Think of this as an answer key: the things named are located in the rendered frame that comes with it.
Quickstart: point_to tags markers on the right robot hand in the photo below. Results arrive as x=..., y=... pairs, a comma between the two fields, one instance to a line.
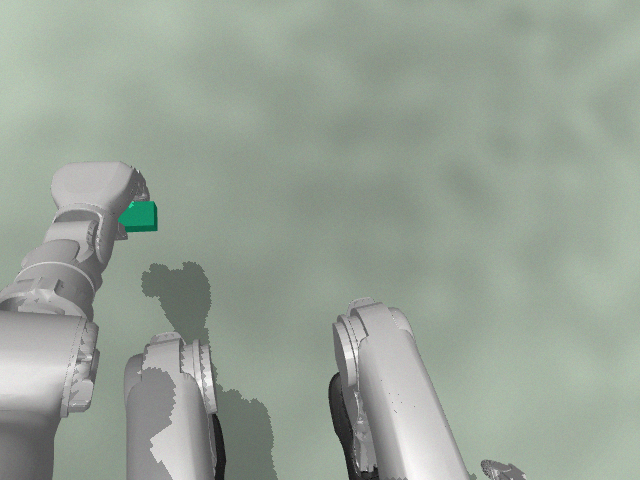
x=498, y=471

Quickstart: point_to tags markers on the right robot foot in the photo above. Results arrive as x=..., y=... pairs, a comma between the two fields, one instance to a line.
x=344, y=431

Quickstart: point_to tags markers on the left robot arm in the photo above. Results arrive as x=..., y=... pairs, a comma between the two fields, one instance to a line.
x=48, y=355

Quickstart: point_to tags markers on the left robot hand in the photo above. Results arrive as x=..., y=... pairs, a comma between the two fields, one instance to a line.
x=109, y=185

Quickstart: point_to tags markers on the small box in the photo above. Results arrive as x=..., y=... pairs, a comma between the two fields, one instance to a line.
x=140, y=217

